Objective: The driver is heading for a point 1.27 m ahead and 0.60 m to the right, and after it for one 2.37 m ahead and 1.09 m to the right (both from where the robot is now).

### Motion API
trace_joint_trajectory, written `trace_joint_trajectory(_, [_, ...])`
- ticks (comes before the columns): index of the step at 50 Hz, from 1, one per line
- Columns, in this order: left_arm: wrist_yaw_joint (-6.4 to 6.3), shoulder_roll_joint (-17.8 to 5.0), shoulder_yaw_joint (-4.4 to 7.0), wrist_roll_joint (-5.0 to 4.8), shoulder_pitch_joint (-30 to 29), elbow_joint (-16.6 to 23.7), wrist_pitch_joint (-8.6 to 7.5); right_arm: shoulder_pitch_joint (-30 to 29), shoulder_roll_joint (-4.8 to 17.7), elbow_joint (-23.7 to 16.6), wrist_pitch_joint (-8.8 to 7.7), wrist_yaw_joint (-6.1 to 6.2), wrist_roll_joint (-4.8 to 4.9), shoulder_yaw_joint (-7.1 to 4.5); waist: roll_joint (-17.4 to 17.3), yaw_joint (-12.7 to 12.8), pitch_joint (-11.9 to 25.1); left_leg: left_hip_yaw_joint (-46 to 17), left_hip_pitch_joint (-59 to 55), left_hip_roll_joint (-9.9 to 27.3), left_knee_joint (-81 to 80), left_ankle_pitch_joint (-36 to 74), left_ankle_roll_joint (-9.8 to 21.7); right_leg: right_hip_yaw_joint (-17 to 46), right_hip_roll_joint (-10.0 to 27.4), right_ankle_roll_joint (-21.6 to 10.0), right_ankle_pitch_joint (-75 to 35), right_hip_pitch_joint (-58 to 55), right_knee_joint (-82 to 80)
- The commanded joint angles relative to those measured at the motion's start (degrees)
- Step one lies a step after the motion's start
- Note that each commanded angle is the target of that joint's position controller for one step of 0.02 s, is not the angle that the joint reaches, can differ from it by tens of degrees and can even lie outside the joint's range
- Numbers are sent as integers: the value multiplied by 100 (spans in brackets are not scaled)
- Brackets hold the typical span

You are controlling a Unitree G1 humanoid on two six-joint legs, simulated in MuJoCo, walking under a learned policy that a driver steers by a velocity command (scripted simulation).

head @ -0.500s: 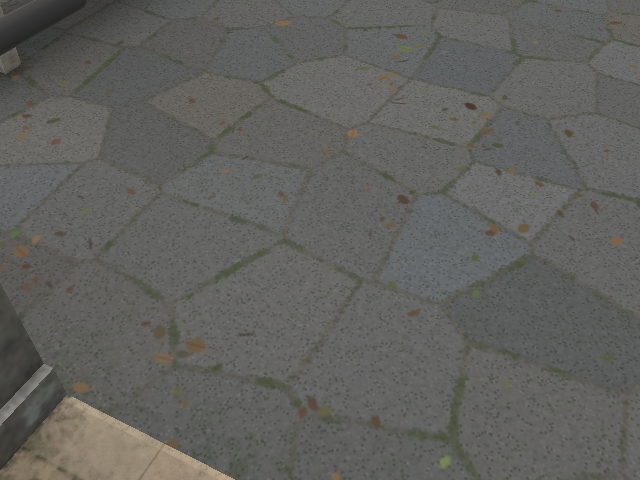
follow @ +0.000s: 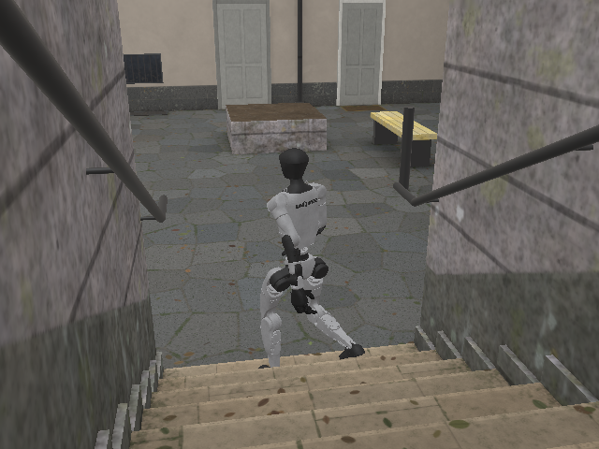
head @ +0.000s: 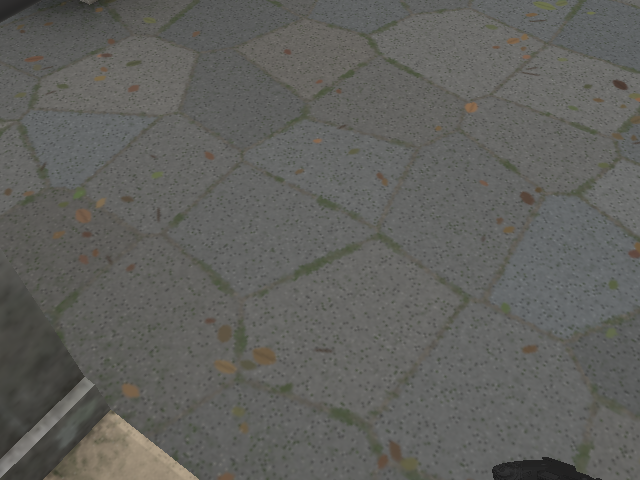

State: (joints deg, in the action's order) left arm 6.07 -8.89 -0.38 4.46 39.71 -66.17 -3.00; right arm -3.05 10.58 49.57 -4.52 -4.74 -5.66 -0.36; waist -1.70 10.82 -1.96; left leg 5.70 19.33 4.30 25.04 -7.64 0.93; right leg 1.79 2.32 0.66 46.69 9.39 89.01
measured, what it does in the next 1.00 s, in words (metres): goes down, turning right: right foot 0.15 m lower, then left foot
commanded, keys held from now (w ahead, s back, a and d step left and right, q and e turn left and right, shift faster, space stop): w+e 0.62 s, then e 0.24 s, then no key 0.14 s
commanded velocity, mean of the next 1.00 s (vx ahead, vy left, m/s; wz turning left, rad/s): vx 0.40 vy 0.00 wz -0.53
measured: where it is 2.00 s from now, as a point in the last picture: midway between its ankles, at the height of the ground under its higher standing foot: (469, 465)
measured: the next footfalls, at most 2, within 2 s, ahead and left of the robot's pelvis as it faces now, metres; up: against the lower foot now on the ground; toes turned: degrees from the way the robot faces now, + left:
right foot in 0.50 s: +0.40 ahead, -0.24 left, -0.15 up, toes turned -23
left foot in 0.88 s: +0.70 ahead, -0.12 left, -0.15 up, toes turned -34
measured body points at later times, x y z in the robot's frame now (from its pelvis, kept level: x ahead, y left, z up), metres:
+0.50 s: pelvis +0.28 -0.09 -0.12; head +0.30 -0.12 +0.33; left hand +0.53 +0.06 -0.23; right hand +0.09 -0.22 -0.27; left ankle +0.08 +0.11 -0.73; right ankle +0.38 -0.23 -0.86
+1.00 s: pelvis +0.51 -0.13 -0.17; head +0.54 -0.13 +0.28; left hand +0.75 +0.04 -0.31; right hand +0.54 -0.44 -0.26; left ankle +0.66 -0.10 -0.89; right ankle +0.38 -0.23 -0.82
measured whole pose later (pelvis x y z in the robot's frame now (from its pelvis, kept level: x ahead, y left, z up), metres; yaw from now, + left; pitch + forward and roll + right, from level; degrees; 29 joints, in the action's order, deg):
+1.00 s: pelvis +0.51 -0.13 -0.17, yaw -34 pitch +3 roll -1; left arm -3.7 -15.6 5.4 -1.7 11.3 -47.9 1.5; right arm 2.0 11.1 44.7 -3.5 0.6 -1.5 -3.6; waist 1.7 1.0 0.7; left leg 0.2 29.4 0.6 33.3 -7.1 0.8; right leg 9.1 -5.1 0.2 28.9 28.8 66.6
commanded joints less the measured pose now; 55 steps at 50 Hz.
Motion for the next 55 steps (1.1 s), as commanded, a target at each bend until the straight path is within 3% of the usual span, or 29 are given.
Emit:
trace_joint_trajectory(1, [51, -729, 149, -208, -1289, 972, -260, 3027, 973, 705, 148, 165, 114, -375, 154, -1844, 956, -1376, -4011, 2099, 162, 1845, 1500, -5, 492, -83, -448, 4642, 1396])
trace_joint_trajectory(4, [-292, -21, 60, 19, -1502, 1045, -380, 2066, -25, 613, -140, 311, -26, -65, 91, -799, -62, -737, -648, 1559, -708, 2015, 1211, 532, 990, -603, -2873, 2601, -1536])
trace_joint_trajectory(6, [-297, 30, 138, 76, -1088, 823, -337, 2097, 312, 552, -308, 354, 152, -177, 12, -679, -333, -638, -101, 1601, -1430, 1631, 1525, 298, 701, -566, -3696, 2152, -2511])
trace_joint_trajectory(8, [-181, 135, 98, 126, -825, 872, -272, 1920, 254, 496, -312, 316, -15, -246, -12, -484, -263, -350, -58, 1662, -1070, 1793, 1561, 560, 807, -668, -4269, 2138, -2507])
trace_joint_trajectory(9, [-144, 103, 114, 76, -898, 941, -257, 1951, 114, 495, -334, 306, -77, -210, 133, -500, -288, -162, 17, 1652, -965, 1750, 1487, 548, 777, -680, -4502, 2109, -2637])
trace_joint_trajectory(10, [-146, 168, 59, 101, -1355, 1166, -227, 2103, -342, 631, -424, 440, -87, -58, 217, -665, -449, -87, -657, 1660, -765, 1200, 1226, 1094, 1121, -689, -5627, 2964, -3627])
trace_joint_trajectory(14, [-177, -330, 109, 10, -2542, 1533, -135, 2976, -87, 889, -430, 443, -222, 50, 121, -1151, -602, 544, -469, 1259, -75, -580, 917, 416, 884, -589, -7345, 2442, -4785])
trace_joint_trajectory(19, [-160, -555, 93, 201, -3995, 2122, -38, 3659, 457, 1135, -261, 552, 8, -17, 126, -1701, -1260, 227, -1425, 1645, 348, -1177, 636, 50, 824, -562, -6439, 2900, -5916])
trace_joint_trajectory(22, [-155, -483, 76, 233, -4576, 2013, -64, 4307, 448, 1398, -29, 726, 79, -56, 279, -2152, -1366, 270, -2024, 1638, 647, -1258, 504, -295, 713, -479, -6123, 2867, -6621])
trace_joint_trajectory(23, [-117, -883, 322, -1153, -4749, 2192, 24, 3069, 1012, 1097, 159, 847, 952, -382, 82, -1837, -1943, 477, -982, 1388, 2072, 673, 290, -472, 211, -590, -5727, 2570, -6480])
trace_joint_trajectory(25, [-210, -1162, 574, -859, -2673, 1523, 74, 3262, 935, 978, 157, 813, 866, -387, 409, -884, 259, 950, 57, 1029, 4956, 1643, 38, -1133, -445, -849, -6936, -1094, -6287])
trace_joint_trajectory(26, [-356, -1637, 763, -681, -1618, 1182, 151, 2914, 763, 815, 30, 775, 821, -400, 1378, -271, 839, 938, 1937, 306, 7450, -1846, -504, -227, 335, -1334, -9349, -3184, -6108])
trace_joint_trajectory(27, [-397, -2249, 789, -460, -1024, 1077, 118, 3301, 467, 503, -241, 584, 889, -261, 2188, -255, 2508, -156, 3613, 213, 9716, -4264, -677, 1121, 1557, -2339, -10911, -5409, -4534])
trace_joint_trajectory(28, [-455, -1904, 745, -568, -410, 1059, 194, 2735, 647, 193, -446, 441, 1017, -282, 1815, 169, 3403, -804, 4179, 217, 9675, -4181, -619, 1774, 1742, -2799, -9486, -5651, -4953])
trace_joint_trajectory(29, [-535, -1814, 714, -546, -299, 966, 297, 1962, 528, -341, -523, 447, 1103, -244, 1483, 94, 3151, -763, 4924, 144, 9114, -3887, -516, 2477, 1849, -2708, -6786, -5207, -5997])
trace_joint_trajectory(30, [-680, -1710, 694, -581, -935, 1041, 341, 1465, 231, -534, -455, 616, 1046, -178, 818, -301, 2568, -726, 5089, 289, 8660, -3357, -543, 2930, 1909, -2435, -5150, -4116, -6546])
trace_joint_trajectory(32, [-659, -1502, 562, -379, -2725, 1742, 209, 1861, 282, -364, -210, 783, 772, -232, -293, -1148, 1419, -970, 4016, 544, 7802, -2547, -450, 3232, 2225, -2383, -4960, -1068, -6735])
trace_joint_trajectory(34, [-627, -1335, 490, -483, -3757, 2041, 44, 1809, 457, -352, -31, 854, 686, -348, -38, -1597, 109, -1049, 2554, 602, 5094, -1310, -446, 1863, 1467, -1818, -5376, 1769, -7301])
trace_joint_trajectory(36, [-789, -1459, 563, -470, -3846, 2120, 48, 1397, 497, -413, -93, 877, 519, -390, 383, -1473, 301, -591, 654, 11, 2724, 264, -565, 614, 313, -1463, -5946, 2758, -7127])
trace_joint_trajectory(38, [-900, -1443, 581, -551, -3310, 1911, 110, 986, 482, -535, -116, 791, 633, -408, 862, -1321, 718, -556, 209, -434, 1733, 1512, -747, 612, 352, -1472, -5946, 2105, -6920])
trace_joint_trajectory(40, [-962, -1391, 628, -637, -3064, 1831, 119, 541, 701, -765, -38, 696, 718, -481, 852, -1237, 568, -857, 118, -436, 1069, 1529, -660, 1060, 525, -1310, -5316, 1749, -6755])
trace_joint_trajectory(43, [-989, -1044, 640, -676, -3055, 1968, 152, 932, 990, -667, 8, 671, 559, -632, 765, -1495, 704, -925, -544, -328, 543, 1341, -352, 1509, 218, -820, -4155, 1440, -5836])
trace_joint_trajectory(44, [-990, -760, 596, -654, -2925, 1997, 176, 1319, 1154, -563, -8, 658, 489, -677, 315, -1629, 857, -1130, -1163, 106, 343, 2518, -212, 1189, -271, -510, -3610, 1628, -4888])
trace_joint_trajectory(45, [-983, -271, 522, -607, -1848, 1931, 183, 1524, 1326, -551, -13, 616, 344, -680, -1320, -1213, 1515, -2422, -2556, 1461, 608, 4280, 394, 952, -994, -201, -942, 2656, -2968])
trace_joint_trajectory(46, [-924, -652, 522, -695, -1445, 2065, 193, 1594, 1359, -589, -28, 518, 353, -660, -1967, -1062, 2176, -4157, -2724, 2148, -87, 2667, 1086, 1199, -980, -122, -680, 3191, -1955])
trace_joint_trajectory(47, [-935, -1136, 659, -724, -1762, 2017, 302, 1128, 1129, -789, -17, 488, 406, -611, -1343, -1065, 1938, -4119, -2262, 1978, -383, 874, 1161, 1279, -759, -82, -1138, 3352, -1402])
trace_joint_trajectory(49, [-1032, -1204, 708, -552, -2475, 2020, 548, 569, 584, -814, 96, 543, 410, -440, -512, -1093, 1138, -2915, -1060, 1287, -587, -588, 876, 960, -361, -19, -1885, 3274, -1705])
trace_joint_trajectory(52, [-924, -824, 648, -519, -2345, 1922, 602, 187, 602, -673, 141, 553, 320, -427, -750, -739, 878, -1719, 329, 664, -776, -78, 781, 340, -156, 82, -2326, 1915, -2961])
trace_joint_trajectory(55, [-892, -580, 529, -521, -2584, 1855, 484, 466, 647, -515, 116, 584, 404, -446, -723, -900, 1112, -1476, 107, 685, -681, 533, 936, 109, -90, 121, -2493, 1274, -4323])
Velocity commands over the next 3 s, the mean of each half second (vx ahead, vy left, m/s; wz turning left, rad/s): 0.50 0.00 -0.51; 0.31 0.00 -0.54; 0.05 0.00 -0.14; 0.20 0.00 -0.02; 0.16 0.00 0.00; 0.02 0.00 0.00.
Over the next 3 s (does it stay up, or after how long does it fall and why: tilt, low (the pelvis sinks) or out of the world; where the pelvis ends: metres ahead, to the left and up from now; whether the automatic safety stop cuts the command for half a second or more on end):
stays up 0.79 -0.35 -0.16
